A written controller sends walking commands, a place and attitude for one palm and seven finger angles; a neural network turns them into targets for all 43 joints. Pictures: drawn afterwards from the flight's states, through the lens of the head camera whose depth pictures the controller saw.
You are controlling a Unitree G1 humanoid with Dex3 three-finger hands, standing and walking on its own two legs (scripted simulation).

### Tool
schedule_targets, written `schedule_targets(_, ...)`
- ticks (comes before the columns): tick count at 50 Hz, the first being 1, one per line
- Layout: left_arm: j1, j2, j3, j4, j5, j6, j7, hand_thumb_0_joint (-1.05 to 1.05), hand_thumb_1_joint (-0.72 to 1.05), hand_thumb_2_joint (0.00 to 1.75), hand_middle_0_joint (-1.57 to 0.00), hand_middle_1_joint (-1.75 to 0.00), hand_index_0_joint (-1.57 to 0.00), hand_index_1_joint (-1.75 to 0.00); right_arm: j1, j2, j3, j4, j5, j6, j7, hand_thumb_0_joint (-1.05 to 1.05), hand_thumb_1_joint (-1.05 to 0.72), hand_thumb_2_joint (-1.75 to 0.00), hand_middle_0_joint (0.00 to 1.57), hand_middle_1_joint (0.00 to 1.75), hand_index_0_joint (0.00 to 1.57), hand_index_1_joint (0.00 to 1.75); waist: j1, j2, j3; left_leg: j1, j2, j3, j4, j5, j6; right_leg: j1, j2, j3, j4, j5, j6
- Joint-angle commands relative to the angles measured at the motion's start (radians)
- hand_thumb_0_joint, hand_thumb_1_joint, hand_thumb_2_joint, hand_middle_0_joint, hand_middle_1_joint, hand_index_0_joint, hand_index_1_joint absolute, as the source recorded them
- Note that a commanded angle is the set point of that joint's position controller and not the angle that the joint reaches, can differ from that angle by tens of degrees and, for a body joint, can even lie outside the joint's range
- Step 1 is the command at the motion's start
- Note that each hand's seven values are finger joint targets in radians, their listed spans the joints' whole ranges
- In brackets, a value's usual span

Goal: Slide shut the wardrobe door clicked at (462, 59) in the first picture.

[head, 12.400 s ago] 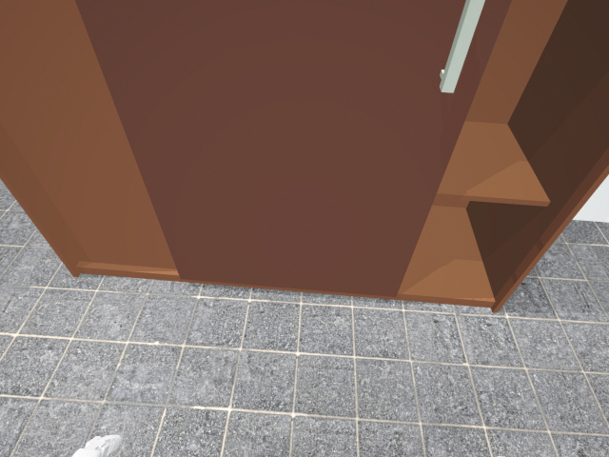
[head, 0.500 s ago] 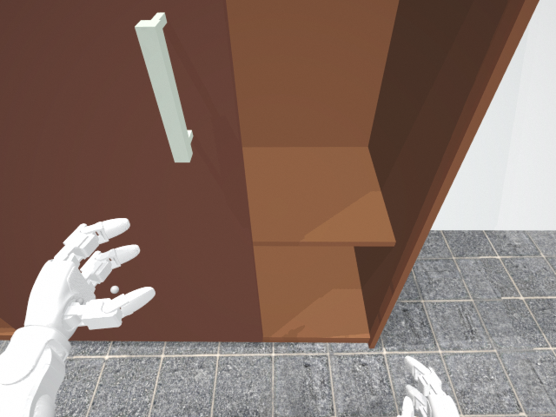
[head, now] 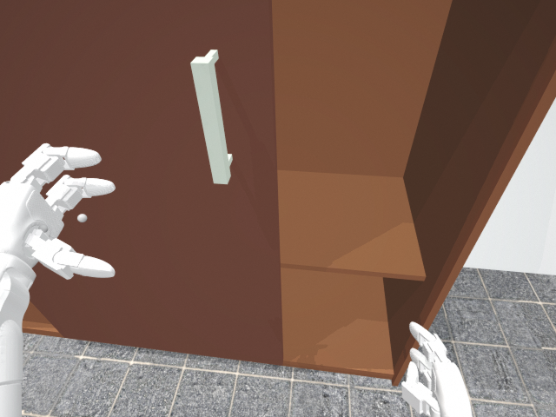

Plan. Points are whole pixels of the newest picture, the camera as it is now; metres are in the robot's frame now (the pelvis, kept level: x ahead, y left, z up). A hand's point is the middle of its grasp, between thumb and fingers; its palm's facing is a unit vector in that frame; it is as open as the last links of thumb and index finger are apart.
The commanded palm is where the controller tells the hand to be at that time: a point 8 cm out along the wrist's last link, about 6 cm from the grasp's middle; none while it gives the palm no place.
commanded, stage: raise the hand with hooked fingers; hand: left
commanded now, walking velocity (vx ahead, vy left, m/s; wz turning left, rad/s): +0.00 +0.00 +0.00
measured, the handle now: (217, 120) +0.47 +0.16 +0.23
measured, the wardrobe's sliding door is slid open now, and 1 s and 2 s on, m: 0.38 0.38 0.38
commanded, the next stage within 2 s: move the hooked fingers beside the handle in 0.76 s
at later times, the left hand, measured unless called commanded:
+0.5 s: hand (93, 193) +0.28 +0.27 +0.23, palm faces +0.05 -0.99 -0.12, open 14.0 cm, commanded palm +0.24 +0.31 +0.26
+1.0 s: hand (75, 175) +0.28 +0.27 +0.26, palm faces +0.08 -0.99 -0.11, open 13.9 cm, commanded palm +0.25 +0.31 +0.26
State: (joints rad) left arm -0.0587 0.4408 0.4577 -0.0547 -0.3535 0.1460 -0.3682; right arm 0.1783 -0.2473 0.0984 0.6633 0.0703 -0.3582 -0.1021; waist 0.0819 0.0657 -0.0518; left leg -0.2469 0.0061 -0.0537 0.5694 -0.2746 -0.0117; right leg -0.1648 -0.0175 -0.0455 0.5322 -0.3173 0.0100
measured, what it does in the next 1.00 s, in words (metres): stands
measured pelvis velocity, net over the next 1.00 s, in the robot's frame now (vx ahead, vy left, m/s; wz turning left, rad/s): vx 0.00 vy -0.01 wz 0.00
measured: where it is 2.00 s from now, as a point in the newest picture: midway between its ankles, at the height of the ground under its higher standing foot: outside the picture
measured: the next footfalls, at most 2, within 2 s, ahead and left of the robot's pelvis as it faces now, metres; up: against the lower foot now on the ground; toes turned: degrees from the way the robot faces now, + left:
none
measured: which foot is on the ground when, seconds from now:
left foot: down 0.00-1.00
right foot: down 0.00-1.00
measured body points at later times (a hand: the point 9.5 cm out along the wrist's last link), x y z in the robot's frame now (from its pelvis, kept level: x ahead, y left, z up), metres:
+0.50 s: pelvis +0.00 -0.01 +0.00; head -0.02 -0.04 +0.45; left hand +0.28 +0.32 +0.24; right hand +0.20 -0.24 -0.07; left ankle +0.02 +0.13 -0.73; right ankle -0.02 -0.13 -0.73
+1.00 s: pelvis +0.00 -0.01 +0.00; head -0.03 -0.03 +0.45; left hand +0.26 +0.32 +0.27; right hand +0.21 -0.22 -0.06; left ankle +0.02 +0.13 -0.73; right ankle -0.02 -0.13 -0.73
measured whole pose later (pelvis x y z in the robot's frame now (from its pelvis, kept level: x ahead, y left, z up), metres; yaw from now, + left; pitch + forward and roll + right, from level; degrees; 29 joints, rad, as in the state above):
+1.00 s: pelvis +0.00 -0.01 +0.00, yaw +0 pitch -3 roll +0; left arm -0.23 0.52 0.53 0.02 -0.36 0.30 -0.45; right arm 0.18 -0.26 0.11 0.68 0.08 -0.26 -0.09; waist 0.07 0.07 -0.05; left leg -0.21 0.01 -0.06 0.52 -0.26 -0.02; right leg -0.14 -0.01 -0.05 0.50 -0.31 0.00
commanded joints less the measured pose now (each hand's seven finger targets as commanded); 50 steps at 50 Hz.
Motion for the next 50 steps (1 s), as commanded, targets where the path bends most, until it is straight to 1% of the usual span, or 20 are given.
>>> schedule_targets(1,-0.328,0.247,0.047,-0.095,-0.002,0.043,-0.034,0.00,-0.50,0.30,-0.30,-1.20,-0.30,-1.20,-0.122,-0.134,-0.051,-0.148,0.014,-0.015,-0.012,0.00,-0.90,-0.90,0.20,0.30,0.20,0.30,-0.033,-0.017,-0.042,0.074,-0.020,0.011,-0.113,0.138,0.040,-0.083,0.031,-0.026,-0.111,0.202,-0.017)
schedule_targets(5,-0.451,0.373,0.127,-0.228,0.000,0.061,-0.050,0.00,-0.50,0.30,-0.30,-1.20,-0.30,-1.20,-0.157,-0.127,-0.042,-0.176,0.013,-0.002,-0.010,0.00,-0.90,-0.90,0.20,0.30,0.20,0.30,-0.017,0.062,-0.182,0.160,-0.030,0.012,-0.100,0.194,0.043,-0.025,0.026,-0.016,-0.105,0.245,-0.023)
schedule_targets(8,-0.485,0.424,0.190,-0.252,-0.013,0.044,-0.052,0.00,-0.50,0.30,-0.30,-1.20,-0.30,-1.20,-0.161,-0.123,-0.038,-0.180,0.009,0.000,-0.012,0.00,-0.90,-0.90,0.20,0.30,0.20,0.30,-0.013,0.030,-0.243,0.190,-0.031,0.008,-0.103,0.234,0.046,0.010,0.029,-0.024,-0.104,0.286,-0.023)
schedule_targets(10,-0.478,0.458,0.230,-0.192,-0.022,0.052,-0.056,0.00,-0.50,0.30,-0.30,-1.20,-0.30,-1.20,-0.158,-0.128,-0.036,-0.163,0.008,0.007,-0.008,0.00,-0.90,-0.90,0.20,0.30,0.20,0.30,-0.005,0.022,-0.218,0.172,-0.031,0.012,-0.102,0.238,0.045,0.016,0.031,-0.024,-0.114,0.296,-0.023)
schedule_targets(13,-0.523,0.440,0.197,-0.032,-0.018,0.105,-0.076,0.00,-0.50,0.30,-0.30,-1.20,-0.30,-1.20,-0.159,-0.139,-0.038,-0.141,0.017,0.018,-0.008,0.00,-0.90,-0.90,0.20,0.30,0.20,0.30,-0.018,0.017,-0.110,0.131,-0.031,0.011,-0.119,0.193,0.045,-0.040,0.025,-0.023,-0.133,0.262,-0.020)
schedule_targets(17,-0.420,0.330,0.079,0.130,0.004,0.170,-0.104,0.00,-0.50,0.30,-0.30,-1.20,-0.30,-1.20,-0.144,-0.154,-0.051,-0.148,0.030,0.042,0.004,0.00,-0.90,-0.90,0.20,0.30,0.20,0.30,-0.028,-0.063,-0.029,0.077,-0.029,0.018,-0.109,0.165,0.044,-0.091,0.014,-0.016,-0.136,0.243,-0.011)
schedule_targets(20,-0.429,0.331,0.062,0.053,-0.005,0.182,-0.121,0.00,-0.50,0.30,-0.30,-1.20,-0.30,-1.20,-0.164,-0.158,-0.054,-0.180,0.038,0.054,0.010,0.00,-0.90,-0.90,0.20,0.30,0.20,0.30,-0.027,-0.071,-0.094,0.095,-0.030,0.018,-0.098,0.158,0.045,-0.069,0.009,-0.005,-0.129,0.223,-0.011)
schedule_targets(24,-0.538,0.496,0.222,-0.263,-0.024,0.111,-0.105,0.00,-0.50,0.30,-0.30,-1.20,-0.30,-1.20,-0.188,-0.146,-0.055,-0.225,0.024,0.039,0.007,0.00,-0.90,-0.90,0.20,0.30,0.20,0.30,0.000,0.023,-0.315,0.210,-0.040,0.018,-0.084,0.251,0.053,0.028,0.015,-0.002,-0.096,0.309,-0.017)
schedule_targets(25,-0.533,0.533,0.257,-0.319,-0.023,0.082,-0.081,0.00,-0.50,0.30,-0.30,-1.20,-0.30,-1.20,-0.188,-0.135,-0.046,-0.217,0.017,0.036,0.007,0.00,-0.90,-0.90,0.20,0.30,0.20,0.30,0.005,0.051,-0.299,0.205,-0.036,0.019,-0.086,0.258,0.050,0.027,0.020,-0.008,-0.099,0.298,-0.021)
schedule_targets(27,-0.497,0.509,0.287,-0.326,-0.029,0.038,-0.048,0.00,-0.50,0.30,-0.30,-1.20,-0.30,-1.20,-0.171,-0.123,-0.047,-0.208,0.009,0.025,0.004,0.00,-0.90,-0.90,0.20,0.30,0.20,0.30,0.001,0.070,-0.289,0.204,-0.033,0.026,-0.092,0.268,0.049,0.036,0.024,-0.015,-0.097,0.314,-0.022)
schedule_targets(30,-0.461,0.472,0.283,-0.184,-0.023,0.057,-0.023,0.00,-0.50,0.30,-0.30,-1.20,-0.30,-1.20,-0.153,-0.129,-0.052,-0.166,0.008,0.027,0.002,0.00,-0.90,-0.90,0.20,0.30,0.20,0.30,0.001,0.080,-0.169,0.154,-0.028,0.028,-0.103,0.244,0.044,-0.002,0.027,-0.023,-0.111,0.293,-0.024)
schedule_targets(31,-0.476,0.438,0.239,-0.108,-0.020,0.087,-0.025,0.00,-0.50,0.30,-0.30,-1.20,-0.30,-1.20,-0.157,-0.132,-0.047,-0.156,0.012,0.031,0.000,0.00,-0.90,-0.90,0.20,0.30,0.20,0.30,-0.010,0.096,-0.081,0.122,-0.027,0.029,-0.116,0.200,0.041,-0.046,0.023,-0.021,-0.126,0.255,-0.023)
schedule_targets(34,-0.491,0.344,0.099,0.048,0.011,0.158,-0.045,0.00,-0.50,0.30,-0.30,-1.20,-0.30,-1.20,-0.146,-0.146,-0.049,-0.143,0.025,0.044,-0.007,0.00,-0.90,-0.90,0.20,0.30,0.20,0.30,-0.039,0.041,0.031,0.079,-0.022,0.019,-0.131,0.122,0.040,-0.122,0.022,-0.020,-0.148,0.163,-0.015)
schedule_targets(35,-0.485,0.311,0.063,0.058,0.020,0.167,-0.052,0.00,-0.50,0.30,-0.30,-1.20,-0.30,-1.20,-0.145,-0.146,-0.052,-0.149,0.026,0.045,-0.006,0.00,-0.90,-0.90,0.20,0.30,0.20,0.30,-0.038,0.017,0.026,0.081,-0.022,0.018,-0.128,0.127,0.041,-0.117,0.020,-0.018,-0.148,0.166,-0.016)
schedule_targets(38,-0.496,0.331,0.044,-0.015,0.023,0.188,-0.082,0.00,-0.50,0.30,-0.30,-1.20,-0.30,-1.20,-0.155,-0.151,-0.054,-0.179,0.032,0.048,-0.007,0.00,-0.90,-0.90,0.20,0.30,0.20,0.30,-0.039,-0.018,-0.100,0.134,-0.029,0.012,-0.115,0.143,0.049,-0.086,0.016,-0.014,-0.128,0.195,-0.013)
schedule_targets(40,-0.490,0.375,0.086,-0.097,0.001,0.173,-0.105,0.00,-0.50,0.30,-0.30,-1.20,-0.30,-1.20,-0.165,-0.147,-0.047,-0.192,0.032,0.050,-0.003,0.00,-0.90,-0.90,0.20,0.30,0.20,0.30,-0.029,-0.008,-0.182,0.166,-0.031,0.013,-0.106,0.174,0.050,-0.041,0.017,-0.013,-0.119,0.229,-0.015)
schedule_targets(43,-0.522,0.484,0.226,-0.258,-0.028,0.102,-0.103,0.00,-0.50,0.30,-0.30,-1.20,-0.30,-1.20,-0.182,-0.135,-0.044,-0.209,0.019,0.039,-0.003,0.00,-0.90,-0.90,0.20,0.30,0.20,0.30,-0.006,0.010,-0.315,0.225,-0.038,0.012,-0.093,0.246,0.053,0.026,0.025,-0.012,-0.100,0.309,-0.018)
schedule_targets(45,-0.538,0.516,0.272,-0.202,-0.029,0.071,-0.074,0.00,-0.50,0.30,-0.30,-1.20,-0.30,-1.20,-0.166,-0.130,-0.041,-0.179,0.010,0.038,-0.002,0.00,-0.90,-0.90,0.20,0.30,0.20,0.30,-0.007,0.006,-0.261,0.193,-0.033,0.014,-0.098,0.234,0.048,0.012,0.031,-0.021,-0.113,0.282,-0.018)
schedule_targets(46,-0.561,0.460,0.233,-0.156,-0.031,0.064,-0.066,0.00,-0.50,0.30,-0.30,-1.20,-0.30,-1.20,-0.164,-0.128,-0.039,-0.167,0.010,0.035,-0.003,0.00,-0.90,-0.90,0.20,0.30,0.20,0.30,-0.022,0.005,-0.202,0.178,-0.030,0.011,-0.106,0.218,0.047,-0.019,0.033,-0.025,-0.118,0.268,-0.018)
schedule_targets(50,-0.539,0.394,0.157,0.049,-0.001,0.126,-0.048,0.00,-0.50,0.30,-0.30,-1.20,-0.30,-1.20,-0.152,-0.136,-0.043,-0.134,0.018,0.042,-0.003,0.00,-0.90,-0.90,0.20,0.30,0.20,0.30,-0.023,0.050,-0.045,0.107,-0.027,0.012,-0.129,0.148,0.039,-0.084,0.023,-0.021,-0.143,0.189,-0.024)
